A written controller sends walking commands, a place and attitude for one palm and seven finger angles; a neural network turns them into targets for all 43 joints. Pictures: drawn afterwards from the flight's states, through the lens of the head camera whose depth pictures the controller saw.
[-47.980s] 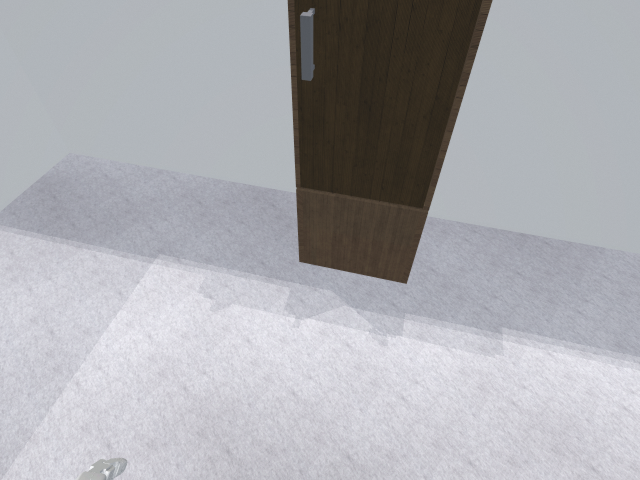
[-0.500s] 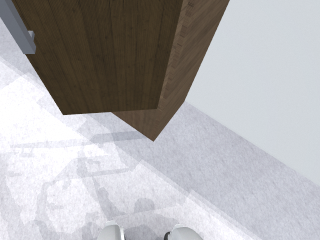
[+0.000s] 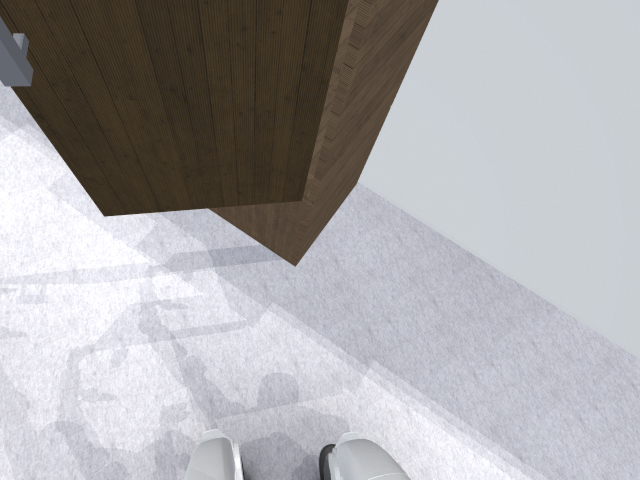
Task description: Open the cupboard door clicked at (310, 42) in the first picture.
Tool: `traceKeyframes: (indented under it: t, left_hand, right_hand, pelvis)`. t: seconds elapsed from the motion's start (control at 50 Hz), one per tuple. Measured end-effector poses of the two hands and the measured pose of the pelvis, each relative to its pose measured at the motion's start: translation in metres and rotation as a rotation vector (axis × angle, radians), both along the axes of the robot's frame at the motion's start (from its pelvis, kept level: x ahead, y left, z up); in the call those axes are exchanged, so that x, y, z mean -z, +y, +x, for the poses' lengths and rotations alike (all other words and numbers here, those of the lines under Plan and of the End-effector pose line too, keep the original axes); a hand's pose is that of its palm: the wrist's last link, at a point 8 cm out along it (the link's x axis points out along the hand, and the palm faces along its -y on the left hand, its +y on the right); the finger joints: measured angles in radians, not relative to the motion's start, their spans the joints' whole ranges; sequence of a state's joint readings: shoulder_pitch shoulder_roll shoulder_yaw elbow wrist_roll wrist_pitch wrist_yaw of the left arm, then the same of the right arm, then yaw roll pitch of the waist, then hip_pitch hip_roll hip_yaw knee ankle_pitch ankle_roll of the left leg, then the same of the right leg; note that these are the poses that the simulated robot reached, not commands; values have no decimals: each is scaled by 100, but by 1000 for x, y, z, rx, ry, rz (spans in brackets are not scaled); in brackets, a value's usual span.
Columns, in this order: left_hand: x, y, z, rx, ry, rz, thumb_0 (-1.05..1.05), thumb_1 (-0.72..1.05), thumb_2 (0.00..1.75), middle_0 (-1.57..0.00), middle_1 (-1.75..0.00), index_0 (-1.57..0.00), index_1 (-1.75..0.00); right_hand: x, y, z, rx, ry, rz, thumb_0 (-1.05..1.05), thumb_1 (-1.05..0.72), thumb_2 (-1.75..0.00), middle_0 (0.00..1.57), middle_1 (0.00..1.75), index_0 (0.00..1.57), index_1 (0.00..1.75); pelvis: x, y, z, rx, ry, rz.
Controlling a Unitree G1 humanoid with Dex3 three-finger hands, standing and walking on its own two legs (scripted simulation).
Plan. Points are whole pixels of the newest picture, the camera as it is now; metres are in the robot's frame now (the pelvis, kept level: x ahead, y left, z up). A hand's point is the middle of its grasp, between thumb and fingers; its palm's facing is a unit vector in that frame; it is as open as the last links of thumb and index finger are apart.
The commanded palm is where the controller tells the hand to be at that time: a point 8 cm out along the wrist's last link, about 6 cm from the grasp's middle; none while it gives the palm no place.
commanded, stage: slide the fingers in behind the handle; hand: left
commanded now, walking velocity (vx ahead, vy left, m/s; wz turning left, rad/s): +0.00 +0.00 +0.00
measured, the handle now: out of the picture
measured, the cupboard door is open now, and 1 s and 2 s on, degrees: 43 43 43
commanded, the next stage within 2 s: close the thumb around the handle in 1.62 s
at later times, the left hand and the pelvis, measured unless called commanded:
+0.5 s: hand out of the picture +0.53 +0.30 +0.17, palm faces +0.07 -1.00 +0.00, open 14.1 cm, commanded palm +0.51 +0.33 +0.16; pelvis +0.01 +0.00 +0.01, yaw +1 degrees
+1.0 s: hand out of the picture +0.52 +0.25 +0.18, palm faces +0.07 -1.00 +0.00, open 14.0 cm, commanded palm +0.51 +0.29 +0.16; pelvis +0.00 -0.02 +0.01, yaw +1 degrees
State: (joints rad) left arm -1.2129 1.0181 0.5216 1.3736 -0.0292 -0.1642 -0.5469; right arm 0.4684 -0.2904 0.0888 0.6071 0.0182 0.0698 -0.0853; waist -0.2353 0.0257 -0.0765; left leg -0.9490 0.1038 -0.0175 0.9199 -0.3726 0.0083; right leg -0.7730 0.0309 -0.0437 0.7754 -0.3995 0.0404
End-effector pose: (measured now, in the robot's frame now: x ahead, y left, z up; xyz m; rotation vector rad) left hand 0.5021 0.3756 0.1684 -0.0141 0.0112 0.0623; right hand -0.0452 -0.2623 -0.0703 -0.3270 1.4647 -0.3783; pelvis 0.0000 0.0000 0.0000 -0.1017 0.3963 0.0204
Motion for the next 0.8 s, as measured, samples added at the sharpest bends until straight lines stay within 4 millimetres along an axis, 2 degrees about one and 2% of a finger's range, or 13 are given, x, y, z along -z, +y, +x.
traceKeyframes:
  t: [0.32, 0.46, 0.62, 0.8]
  left_hand:
    - [0, -14, 6, -13, 7, -1, -1, -49, 30, -29, -120, -29, -120]
    - [-1, -21, 1, -20, 4, 12, -1, -49, 30, -29, -120, -27, -120]
    - [-3, -44, 0, 1, 0, 3, -1, -50, 30, -29, -120, -29, -120]
    - [-4, -61, 0, -16, -1, 5, -1, -50, 30, -30, -120, -30, -120]
  right_hand:
    - [3, 11, 20, -7, -49, 51, 0, -90, -90, 21, 30, 21, 30]
    - [4, 5, 27, -23, -63, 57, 0, -90, -90, 21, 30, 21, 30]
    - [4, -6, 31, -32, -92, 53, 0, -90, -90, 21, 30, 20, 29]
    - [6, -14, 25, -12, -110, 55, 0, -90, -90, 21, 30, 20, 29]
  pelvis:
    - [-5, 4, 10, 0, -19, 7]
    - [-6, 2, 11, -7, -33, 11]
    - [-8, -4, 8, -11, -51, 19]
    - [-8, -12, 4, -2, -63, 28]
